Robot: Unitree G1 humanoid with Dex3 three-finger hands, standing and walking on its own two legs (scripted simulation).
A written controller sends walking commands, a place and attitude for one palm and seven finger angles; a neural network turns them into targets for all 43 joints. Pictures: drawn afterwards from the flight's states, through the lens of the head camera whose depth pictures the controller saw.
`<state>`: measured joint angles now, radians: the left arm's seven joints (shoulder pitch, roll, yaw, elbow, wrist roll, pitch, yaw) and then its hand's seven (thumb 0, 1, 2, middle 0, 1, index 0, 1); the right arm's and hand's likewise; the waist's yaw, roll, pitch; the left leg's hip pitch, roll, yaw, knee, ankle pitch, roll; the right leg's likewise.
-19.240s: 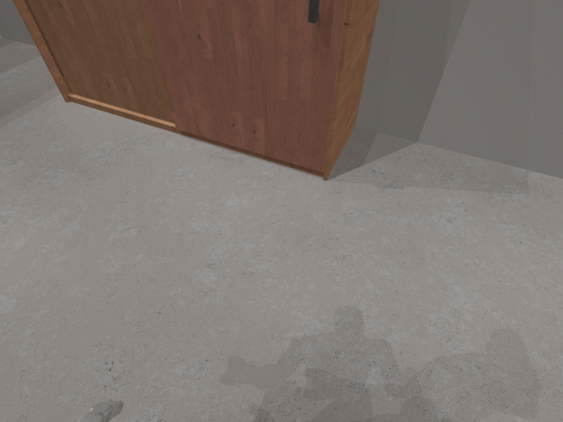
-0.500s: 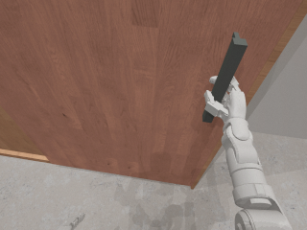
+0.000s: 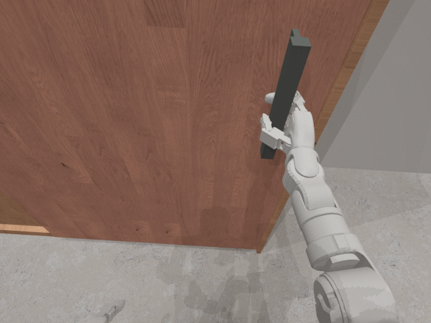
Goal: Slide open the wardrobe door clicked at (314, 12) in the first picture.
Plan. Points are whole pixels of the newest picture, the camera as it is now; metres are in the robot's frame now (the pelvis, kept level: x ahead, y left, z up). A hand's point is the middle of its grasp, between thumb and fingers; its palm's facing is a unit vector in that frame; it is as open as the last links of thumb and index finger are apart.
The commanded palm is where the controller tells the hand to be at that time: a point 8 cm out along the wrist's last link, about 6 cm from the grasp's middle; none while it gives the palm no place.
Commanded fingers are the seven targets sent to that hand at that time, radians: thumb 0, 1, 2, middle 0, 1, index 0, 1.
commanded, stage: tug the door sideways, standing still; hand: right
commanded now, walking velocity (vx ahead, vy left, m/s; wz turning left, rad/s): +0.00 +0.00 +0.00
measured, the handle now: (278, 102) +0.49 -0.08 +0.15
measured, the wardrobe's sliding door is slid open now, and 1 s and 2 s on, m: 0.01 0.09 0.44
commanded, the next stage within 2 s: step sideways, sliding the door along in 0.18 s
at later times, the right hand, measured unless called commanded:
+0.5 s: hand (245, 130) +0.44 -0.02 +0.13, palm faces -0.12 +0.99 -0.11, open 6.5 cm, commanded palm +0.43 -0.06 +0.13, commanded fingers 0.00 -0.90 -0.90 0.45 1.40 0.45 1.40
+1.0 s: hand (220, 128) +0.44 +0.03 +0.12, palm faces -0.02 +1.00 -0.10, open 6.7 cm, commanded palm +0.42 +0.04 +0.13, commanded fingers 0.00 -0.90 -0.90 0.45 1.40 0.45 1.40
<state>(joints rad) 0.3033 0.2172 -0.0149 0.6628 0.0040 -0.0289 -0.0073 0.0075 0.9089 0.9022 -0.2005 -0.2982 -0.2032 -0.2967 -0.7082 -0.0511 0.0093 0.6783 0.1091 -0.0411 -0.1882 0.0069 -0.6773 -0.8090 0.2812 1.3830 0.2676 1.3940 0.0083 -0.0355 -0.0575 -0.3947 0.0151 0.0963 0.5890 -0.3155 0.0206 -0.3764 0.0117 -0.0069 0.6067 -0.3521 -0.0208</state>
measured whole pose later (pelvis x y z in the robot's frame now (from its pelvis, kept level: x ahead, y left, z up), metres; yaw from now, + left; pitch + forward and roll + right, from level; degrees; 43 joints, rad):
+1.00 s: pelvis +0.00 +0.12 +0.00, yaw +0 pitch -1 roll -1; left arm 0.10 0.22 0.02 0.66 -0.01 -0.05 0.06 0.01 0.91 0.90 -0.20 -0.30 -0.20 -0.30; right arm -0.74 -0.15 0.05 0.55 0.11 -0.13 -0.08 -0.04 -0.64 -0.84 0.40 1.39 0.20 1.40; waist -0.06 -0.01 0.23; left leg -0.50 -0.02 -0.01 1.07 -0.48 0.02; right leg -0.27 -0.14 -0.10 0.62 -0.31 0.07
